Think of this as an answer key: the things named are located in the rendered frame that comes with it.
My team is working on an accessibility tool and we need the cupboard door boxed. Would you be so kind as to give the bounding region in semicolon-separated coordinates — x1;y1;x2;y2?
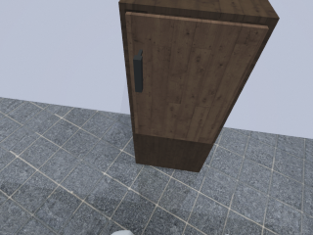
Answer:
125;12;269;144

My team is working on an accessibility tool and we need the handle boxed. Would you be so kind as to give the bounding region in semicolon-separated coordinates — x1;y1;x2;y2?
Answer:
133;49;144;93

